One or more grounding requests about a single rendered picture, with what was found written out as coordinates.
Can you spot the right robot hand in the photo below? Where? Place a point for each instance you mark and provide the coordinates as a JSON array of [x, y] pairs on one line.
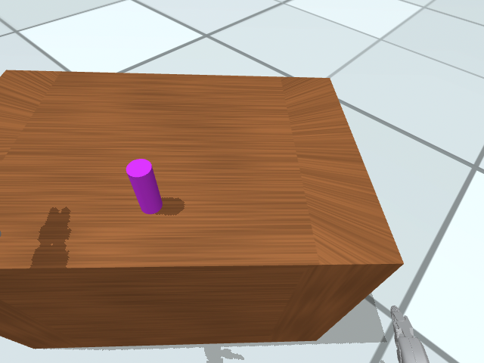
[[409, 348]]

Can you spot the can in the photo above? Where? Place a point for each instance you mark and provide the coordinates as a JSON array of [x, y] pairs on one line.
[[142, 178]]

